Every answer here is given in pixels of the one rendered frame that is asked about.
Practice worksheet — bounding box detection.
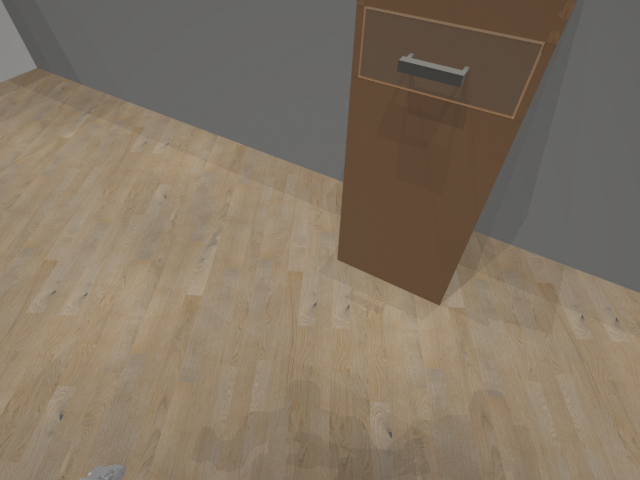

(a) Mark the drawer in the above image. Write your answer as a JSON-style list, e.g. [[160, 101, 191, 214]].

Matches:
[[360, 7, 545, 116]]

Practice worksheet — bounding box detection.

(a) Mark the cabinet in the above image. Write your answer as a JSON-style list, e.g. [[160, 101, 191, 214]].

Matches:
[[337, 0, 577, 306]]

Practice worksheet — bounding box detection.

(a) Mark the handle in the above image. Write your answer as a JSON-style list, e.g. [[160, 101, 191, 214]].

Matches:
[[397, 53, 470, 87]]

